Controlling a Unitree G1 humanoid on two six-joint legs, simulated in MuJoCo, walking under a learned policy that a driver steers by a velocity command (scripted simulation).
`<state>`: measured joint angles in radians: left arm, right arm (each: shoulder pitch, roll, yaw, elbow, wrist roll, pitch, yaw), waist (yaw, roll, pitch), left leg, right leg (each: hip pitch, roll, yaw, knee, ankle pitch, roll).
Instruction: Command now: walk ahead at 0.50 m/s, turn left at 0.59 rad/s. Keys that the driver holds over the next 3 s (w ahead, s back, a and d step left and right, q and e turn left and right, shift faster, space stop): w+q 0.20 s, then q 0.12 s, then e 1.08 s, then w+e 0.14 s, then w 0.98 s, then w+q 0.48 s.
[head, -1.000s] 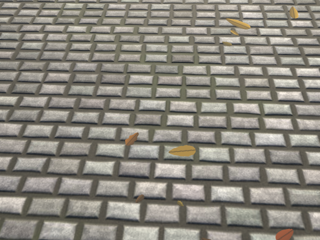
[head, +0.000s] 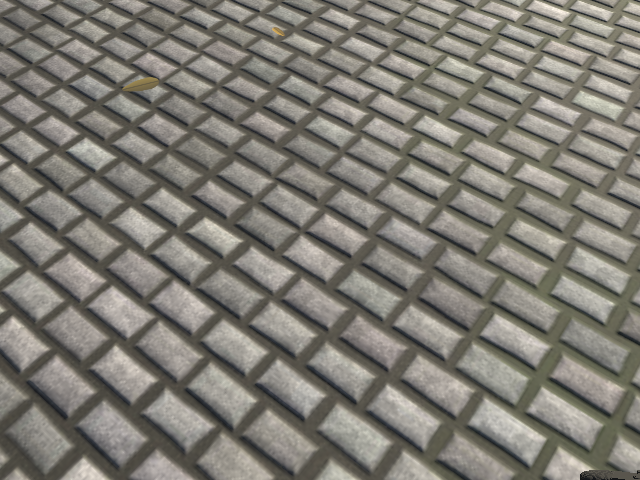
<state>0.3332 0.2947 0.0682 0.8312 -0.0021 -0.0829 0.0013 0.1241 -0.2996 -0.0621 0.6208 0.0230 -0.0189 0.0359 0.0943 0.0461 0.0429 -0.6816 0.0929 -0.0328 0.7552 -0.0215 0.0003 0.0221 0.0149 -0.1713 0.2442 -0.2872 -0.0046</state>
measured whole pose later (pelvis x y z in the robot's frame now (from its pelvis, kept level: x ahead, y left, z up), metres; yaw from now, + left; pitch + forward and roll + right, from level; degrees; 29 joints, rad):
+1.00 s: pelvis +0.35 +0.08 -0.01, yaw -2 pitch +2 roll +0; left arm 0.17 0.32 0.08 0.68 -0.02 0.05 0.03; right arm 0.20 -0.28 -0.06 0.73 -0.02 0.00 -0.02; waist 0.02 -0.04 0.04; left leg -0.31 -0.03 -0.06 0.53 -0.23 0.00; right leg -0.46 0.11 0.19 0.62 -0.30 0.00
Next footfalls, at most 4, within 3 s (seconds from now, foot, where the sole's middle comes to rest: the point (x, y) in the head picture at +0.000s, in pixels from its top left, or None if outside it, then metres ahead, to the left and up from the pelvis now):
0.14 left None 0.24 0.13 -0.78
0.56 right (377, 469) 0.49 -0.03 -0.78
0.96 left None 0.42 0.20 -0.78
1.38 right None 0.37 -0.06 -0.78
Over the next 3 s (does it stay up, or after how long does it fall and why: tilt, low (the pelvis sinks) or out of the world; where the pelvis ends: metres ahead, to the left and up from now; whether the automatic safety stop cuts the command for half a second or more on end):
stays up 1.04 -0.21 -0.01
